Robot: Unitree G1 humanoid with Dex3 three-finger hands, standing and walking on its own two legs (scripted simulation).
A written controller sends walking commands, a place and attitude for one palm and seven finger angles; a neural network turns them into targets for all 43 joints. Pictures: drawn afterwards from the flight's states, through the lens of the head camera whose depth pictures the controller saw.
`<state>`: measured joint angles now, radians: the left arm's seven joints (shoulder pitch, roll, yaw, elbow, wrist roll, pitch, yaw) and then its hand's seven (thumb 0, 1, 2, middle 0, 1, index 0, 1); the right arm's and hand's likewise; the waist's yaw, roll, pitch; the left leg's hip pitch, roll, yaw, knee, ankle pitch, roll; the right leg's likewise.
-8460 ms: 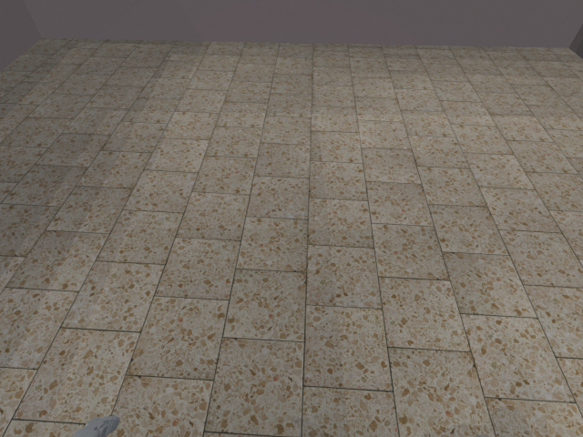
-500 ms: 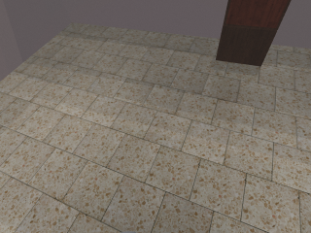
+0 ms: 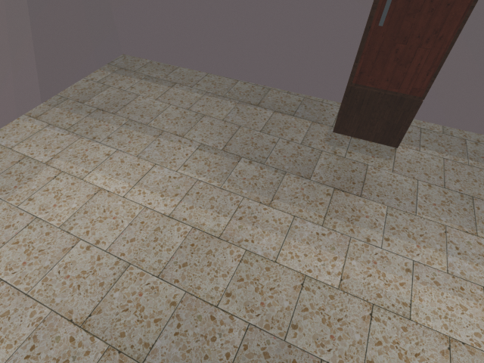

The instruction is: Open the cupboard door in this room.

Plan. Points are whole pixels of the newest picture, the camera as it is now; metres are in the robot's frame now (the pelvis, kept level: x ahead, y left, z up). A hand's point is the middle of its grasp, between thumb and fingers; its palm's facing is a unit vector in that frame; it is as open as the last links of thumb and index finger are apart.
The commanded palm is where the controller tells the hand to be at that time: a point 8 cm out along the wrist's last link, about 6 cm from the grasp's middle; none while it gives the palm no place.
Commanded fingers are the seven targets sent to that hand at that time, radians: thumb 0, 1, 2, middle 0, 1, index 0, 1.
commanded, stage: stand and wait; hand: left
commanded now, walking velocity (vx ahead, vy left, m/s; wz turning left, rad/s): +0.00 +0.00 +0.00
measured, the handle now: (386, 7) +1.71 -0.59 +0.04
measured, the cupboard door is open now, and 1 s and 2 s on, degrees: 0 0 0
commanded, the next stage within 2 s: turn or walk to find it in 0.16 s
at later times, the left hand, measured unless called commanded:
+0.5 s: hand out of the picture -0.01 +0.19 -0.18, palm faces -0.06 -0.97 -0.24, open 7.4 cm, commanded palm none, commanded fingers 0.00 0.90 0.90 -0.20 -0.30 -0.20 -0.30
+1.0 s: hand out of the picture +0.02 +0.17 -0.19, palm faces +0.06 -0.98 -0.20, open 7.3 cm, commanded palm none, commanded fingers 0.00 0.90 0.90 -0.20 -0.30 -0.20 -0.30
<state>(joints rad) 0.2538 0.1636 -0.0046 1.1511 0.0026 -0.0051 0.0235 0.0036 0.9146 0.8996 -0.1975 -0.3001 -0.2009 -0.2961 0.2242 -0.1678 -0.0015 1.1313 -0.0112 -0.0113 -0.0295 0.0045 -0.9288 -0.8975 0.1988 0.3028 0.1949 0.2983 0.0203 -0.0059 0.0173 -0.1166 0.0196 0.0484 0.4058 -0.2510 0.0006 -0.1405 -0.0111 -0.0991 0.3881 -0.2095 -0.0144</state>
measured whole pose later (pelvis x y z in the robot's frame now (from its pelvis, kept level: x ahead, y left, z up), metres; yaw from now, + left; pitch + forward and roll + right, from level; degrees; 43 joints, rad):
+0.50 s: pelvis -0.02 +0.00 -0.01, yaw -7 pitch -1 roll +2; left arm 0.27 0.16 0.05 1.10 0.02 0.05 0.01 0.00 0.91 0.90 -0.20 -0.30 -0.20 -0.30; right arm 0.25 -0.16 -0.04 1.10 -0.02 0.01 -0.03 0.00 -0.91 -0.90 0.20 0.30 0.20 0.30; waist 0.01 0.01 0.07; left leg -0.20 0.03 0.18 0.52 -0.30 0.02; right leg -0.34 -0.03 -0.03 0.75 -0.40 0.01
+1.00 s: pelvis -0.02 -0.01 -0.01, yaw +1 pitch -1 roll +0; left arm 0.18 0.18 0.03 1.08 0.01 0.00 0.02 0.00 0.91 0.90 -0.20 -0.30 -0.20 -0.30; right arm 0.18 -0.20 -0.03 1.09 -0.01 0.02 -0.01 0.00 -0.91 -0.90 0.20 0.30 0.19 0.30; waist 0.01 -0.01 0.06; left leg -0.21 0.05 0.05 0.57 -0.32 -0.02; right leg -0.22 -0.04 -0.20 0.56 -0.32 -0.04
